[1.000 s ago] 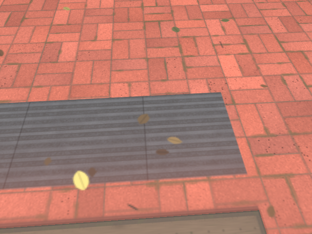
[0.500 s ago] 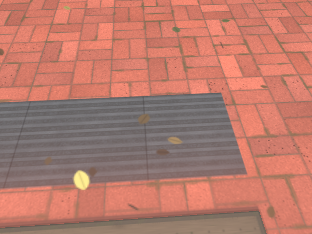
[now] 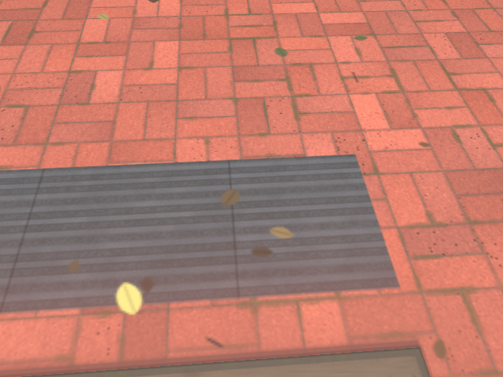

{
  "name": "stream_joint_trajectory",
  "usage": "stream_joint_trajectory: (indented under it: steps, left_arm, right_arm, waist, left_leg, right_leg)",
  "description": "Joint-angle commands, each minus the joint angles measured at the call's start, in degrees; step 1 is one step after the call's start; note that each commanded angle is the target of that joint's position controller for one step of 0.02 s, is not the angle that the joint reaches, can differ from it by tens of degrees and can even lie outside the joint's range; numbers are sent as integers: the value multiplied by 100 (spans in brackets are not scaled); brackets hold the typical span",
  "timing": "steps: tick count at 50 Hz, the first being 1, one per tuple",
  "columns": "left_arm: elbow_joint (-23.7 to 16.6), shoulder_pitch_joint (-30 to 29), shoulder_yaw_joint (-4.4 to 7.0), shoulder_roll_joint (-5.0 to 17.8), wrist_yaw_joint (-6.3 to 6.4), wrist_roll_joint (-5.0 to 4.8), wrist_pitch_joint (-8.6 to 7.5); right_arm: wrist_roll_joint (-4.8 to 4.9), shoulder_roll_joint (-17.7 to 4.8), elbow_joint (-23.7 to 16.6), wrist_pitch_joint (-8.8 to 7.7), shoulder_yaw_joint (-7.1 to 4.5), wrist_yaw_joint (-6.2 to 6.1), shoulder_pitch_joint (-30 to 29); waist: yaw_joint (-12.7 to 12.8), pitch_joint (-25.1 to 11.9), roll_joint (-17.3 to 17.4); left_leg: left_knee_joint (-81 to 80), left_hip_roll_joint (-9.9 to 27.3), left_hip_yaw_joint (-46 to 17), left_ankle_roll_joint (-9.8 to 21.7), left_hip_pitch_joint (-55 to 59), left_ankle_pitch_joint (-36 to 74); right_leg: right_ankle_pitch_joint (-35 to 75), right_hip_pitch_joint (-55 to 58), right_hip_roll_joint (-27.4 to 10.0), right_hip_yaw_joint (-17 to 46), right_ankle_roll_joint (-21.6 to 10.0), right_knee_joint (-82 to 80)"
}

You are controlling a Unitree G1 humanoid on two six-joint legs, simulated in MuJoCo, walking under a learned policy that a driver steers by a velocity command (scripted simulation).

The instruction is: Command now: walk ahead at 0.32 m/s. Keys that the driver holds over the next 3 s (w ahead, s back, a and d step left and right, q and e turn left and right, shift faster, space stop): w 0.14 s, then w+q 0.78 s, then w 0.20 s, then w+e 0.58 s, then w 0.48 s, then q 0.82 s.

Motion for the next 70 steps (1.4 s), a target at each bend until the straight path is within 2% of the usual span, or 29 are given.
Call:
stream_joint_trajectory:
  steps: [1,3,5,8,12,14,15,16,17,18,19,20,21,22,24,26,29,32,38,43,46,48,49,50,51,52,55,60,70]
  left_arm:
    - [-618,-862,-84,82,-114,18,-364]
    - [-693,-1107,-75,163,-254,-124,-539]
    - [-1037,-1456,-188,-89,-295,-289,-581]
    - [-1806,-1996,-473,-463,-483,-179,-603]
    - [-2732,-2733,-835,-586,-547,50,-607]
    - [-3001,-2956,-904,-524,-569,212,-656]
    - [-2888,-2602,-672,-194,-537,190,-745]
    - [-2602,-1487,-346,308,-427,39,-734]
    - [-2255,-322,12,1003,-316,-88,-627]
    - [-1962,430,322,1732,-309,113,-570]
    - [-1380,999,419,2425,-335,361,-538]
    - [-1468,653,252,1940,-335,471,-514]
    - [-1384,-20,181,1541,-417,280,-478]
    - [-1096,-546,53,929,-485,95,-444]
    - [-730,-1247,-77,15,-488,413,-548]
    - [-383,-1011,-115,-272,-438,437,-705]
    - [-73,-686,-49,-13,-351,306,-726]
    - [-188,-887,-22,259,-158,347,-761]
    - [-325,-242,146,979,102,332,-717]
    - [-641,-209,348,1253,59,166,-517]
    - [-730,-403,494,1586,-69,-1,-381]
    - [-742,-611,530,1643,-162,-158,-324]
    - [-760,-515,442,1375,-148,-54,-371]
    - [-1086,-253,173,335,-134,248,-509]
    - [-1277,-432,155,510,-161,-4,-762]
    - [-1395,-1101,248,906,-205,-263,-874]
    - [-1315,-1106,271,938,-193,-67,-861]
    - [-1235,-1141,294,783,-232,52,-531]
    - [-1676,-2571,161,438,-494,25,-608]
  right_arm:
    - [8,-1204,63,-104,-323,-19,1386]
    - [-124,-1133,108,-152,-322,-90,1576]
    - [-182,-799,159,-224,-190,-79,1424]
    - [-106,-340,215,-76,0,-28,1105]
    - [89,-765,-89,-25,-28,-190,287]
    - [217,-1084,-181,-42,-181,-174,230]
    - [240,-1309,-117,-143,-203,-73,691]
    - [14,-1427,-10,-195,-154,78,890]
    - [-65,-1894,-50,-166,-266,158,539]
    - [-31,-1750,-225,-193,-267,111,248]
    - [-22,-425,-565,-332,-61,141,486]
    - [46,-236,-308,-540,-102,332,1018]
    - [262,160,-638,-485,-88,418,485]
    - [208,300,-1030,-365,18,472,-214]
    - [151,-286,-1375,-147,-113,469,-930]
    - [183,-238,-1423,20,-123,464,-776]
    - [49,23,-1713,202,-8,366,-1089]
    - [-86,-599,-1965,262,-199,310,-1402]
    - [87,-565,-2280,192,-208,524,-2320]
    - [204,-603,-2480,119,-260,663,-2920]
    - [188,-891,-2462,138,-432,619,-2389]
    - [190,-1374,-2131,115,-728,533,-919]
    - [130,-1799,-1921,136,-934,417,-165]
    - [37,-2364,-1881,93,-978,366,-219]
    - [13,-1969,-1978,-90,-818,463,-145]
    - [4,-1571,-1926,-187,-720,525,-241]
    - [-25,-997,-2117,-304,-473,510,-1171]
    - [-111,-1190,-1991,-451,-451,336,-958]
    - [-79,-1292,-1605,-401,-475,143,-514]
  waist:
    - [-518,1028,1389]
    - [-528,1111,1108]
    - [-438,1087,888]
    - [-182,1339,210]
    - [125,1744,278]
    - [184,1114,350]
    - [310,302,762]
    - [918,-677,1246]
    - [1699,-1107,1979]
    - [1988,-1444,1376]
    - [1211,-2109,-2273]
    - [859,-2452,-1841]
    - [529,-1595,-1451]
    - [271,-542,-1225]
    - [-50,207,-600]
    - [-147,465,-516]
    - [-254,833,-428]
    - [-344,868,-351]
    - [190,725,3]
    - [527,1118,-131]
    - [180,856,-492]
    - [-633,137,-553]
    - [-919,-277,-273]
    - [-201,-417,1356]
    - [-232,-1589,1016]
    - [-429,-991,512]
    - [84,-185,41]
    - [180,307,62]
    - [-443,875,388]
  left_leg:
    - [-1916,1965,-2851,1592,1242,-611]
    - [-1935,2492,-3246,1888,2086,789]
    - [-1740,2433,-2494,1571,2891,1668]
    - [-1863,2049,-1594,990,2400,1066]
    - [-2862,1366,-771,655,-457,14]
    - [-3854,1176,-281,728,-2214,664]
    - [-3222,1160,-322,882,-2226,3407]
    - [-1846,1142,-146,700,-1480,7102]
    - [-451,1081,-247,390,-294,8562]
    - [1315,959,-685,100,-699,7295]
    - [3738,-417,-836,-3,-1739,1179]
    - [6065,-564,-1978,40,-1886,935]
    - [7165,-478,-1659,94,-2463,1228]
    - [7257,-122,-1118,285,-2927,1452]
    - [7065,313,-898,637,-2919,1842]
    - [7322,242,-991,924,-2977,1553]
    - [6708,176,-879,958,-3757,1374]
    - [5704,247,-698,597,-3789,1960]
    - [3485,596,112,404,-4071,2526]
    - [1697,597,622,399,-3610,1689]
    - [1284,38,1133,611,-2485,938]
    - [312,-488,1138,996,-525,1221]
    - [264,-351,399,1141,1110,1403]
    - [127,1160,-2329,1799,2573,1338]
    - [-1232,1940,-4825,2472,2901,-23]
    - [-1592,1926,-4169,2062,2531,236]
    - [-1472,1395,-2209,1533,559,1488]
    - [-1929,1110,-954,1315,104,2552]
    - [-1981,1122,456,697,1203,3068]
  right_leg:
    - [-174,-2663,-13,-333,44,1742]
    - [-904,-4414,-369,250,342,5262]
    - [-1620,-6393,-575,834,433,8443]
    - [-1903,-7572,-908,797,244,9364]
    - [-679,-6226,-1512,49,542,6870]
    - [163,-2382,-1347,-666,283,4419]
    - [93,-256,-587,-1402,287,4495]
    - [47,1098,-164,-1246,118,4483]
    - [-301,1217,-14,-706,-19,3256]
    - [-599,1984,-607,913,-213,2166]
    - [-1688,2337,-2296,4470,-711,-854]
    - [-1980,1803,-2783,5953,-772,-1858]
    - [-3031,719,-2922,5535,-580,-2186]
    - [-3365,-162,-2598,4267,-284,-1784]
    - [-2098,-1271,-2223,1778,70,-703]
    - [-947,-1080,-2205,1046,59,-941]
    - [-483,-838,-2204,140,80,-1704]
    - [468,-504,-2085,-665,-11,-2408]
    - [932,1260,-2007,-1481,-213,-2565]
    - [1570,2211,-2203,-1763,-319,-2556]
    - [5103,2459,-2157,-1963,-307,-1461]
    - [6070,2142,-1862,-2038,-179,450]
    - [4515,897,-1622,-1861,63,1959]
    - [-849,-1664,-630,-1535,423,4175]
    - [-1184,-2224,-97,138,489,5239]
    - [-586,-2731,-380,372,374,5357]
    - [520,-2177,-1051,482,163,4493]
    - [1254,-2503,-1211,352,387,3464]
    - [2944,-2875,-609,-64,272,347]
